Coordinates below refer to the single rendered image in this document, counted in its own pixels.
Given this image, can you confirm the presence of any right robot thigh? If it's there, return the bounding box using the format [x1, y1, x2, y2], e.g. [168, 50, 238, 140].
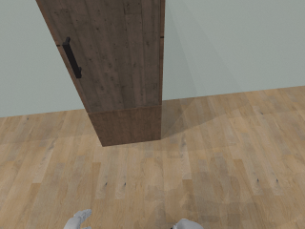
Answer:
[173, 219, 204, 229]

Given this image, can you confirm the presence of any cupboard door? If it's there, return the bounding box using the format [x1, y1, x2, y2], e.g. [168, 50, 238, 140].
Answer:
[40, 0, 160, 113]

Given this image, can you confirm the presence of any handle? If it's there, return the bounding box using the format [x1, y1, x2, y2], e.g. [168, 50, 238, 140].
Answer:
[62, 36, 82, 79]

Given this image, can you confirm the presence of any left robot hand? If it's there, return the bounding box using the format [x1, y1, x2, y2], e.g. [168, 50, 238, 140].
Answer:
[63, 209, 92, 229]

